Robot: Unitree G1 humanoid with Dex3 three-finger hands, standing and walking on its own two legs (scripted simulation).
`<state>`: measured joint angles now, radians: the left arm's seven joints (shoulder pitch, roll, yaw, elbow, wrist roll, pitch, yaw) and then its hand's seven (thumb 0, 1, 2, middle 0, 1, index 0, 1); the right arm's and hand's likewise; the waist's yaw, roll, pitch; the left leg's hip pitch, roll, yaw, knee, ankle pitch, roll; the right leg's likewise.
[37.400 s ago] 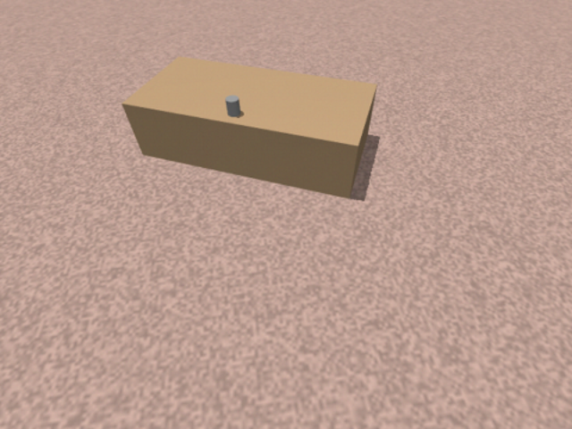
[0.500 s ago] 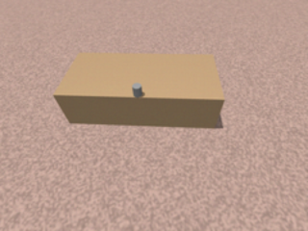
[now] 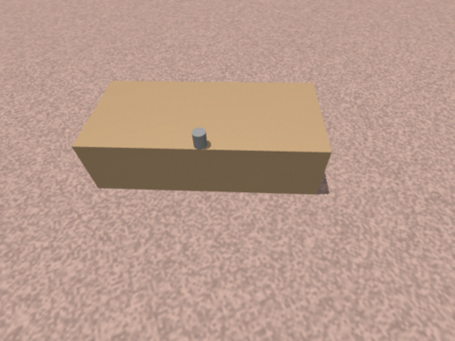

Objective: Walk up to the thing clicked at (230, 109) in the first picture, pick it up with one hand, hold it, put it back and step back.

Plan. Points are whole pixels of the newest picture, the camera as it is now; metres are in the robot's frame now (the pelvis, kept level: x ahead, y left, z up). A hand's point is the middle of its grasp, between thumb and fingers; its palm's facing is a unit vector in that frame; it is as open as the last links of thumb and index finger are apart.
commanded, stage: step back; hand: left
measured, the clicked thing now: (199, 138) +1.00 +0.19 -0.39
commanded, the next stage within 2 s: stand in 0.28 s
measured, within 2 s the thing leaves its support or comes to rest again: neither
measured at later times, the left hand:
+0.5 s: hand out of the picture +0.11 +0.26 -0.13, palm faces -0.03 -0.94 -0.34, open 7.4 cm
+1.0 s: hand out of the picture +0.10 +0.26 -0.13, palm faces -0.06 -0.94 -0.34, open 7.4 cm
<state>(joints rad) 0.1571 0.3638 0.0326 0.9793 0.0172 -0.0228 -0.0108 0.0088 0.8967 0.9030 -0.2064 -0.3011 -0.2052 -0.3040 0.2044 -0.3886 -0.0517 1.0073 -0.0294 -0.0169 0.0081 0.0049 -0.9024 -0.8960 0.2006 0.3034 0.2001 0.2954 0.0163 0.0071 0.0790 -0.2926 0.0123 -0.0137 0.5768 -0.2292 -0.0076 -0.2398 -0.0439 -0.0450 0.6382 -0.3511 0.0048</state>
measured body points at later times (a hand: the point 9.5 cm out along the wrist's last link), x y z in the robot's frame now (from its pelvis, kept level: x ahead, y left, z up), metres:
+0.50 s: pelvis +0.02 +0.01 +0.02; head +0.03 +0.01 +0.47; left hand +0.11 +0.31 -0.11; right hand +0.13 -0.29 -0.11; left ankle +0.05 +0.13 -0.73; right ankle +0.00 -0.12 -0.73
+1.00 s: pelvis +0.02 +0.01 +0.02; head +0.03 +0.01 +0.47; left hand +0.10 +0.31 -0.11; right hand +0.08 -0.29 -0.11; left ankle +0.05 +0.13 -0.73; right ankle +0.00 -0.12 -0.73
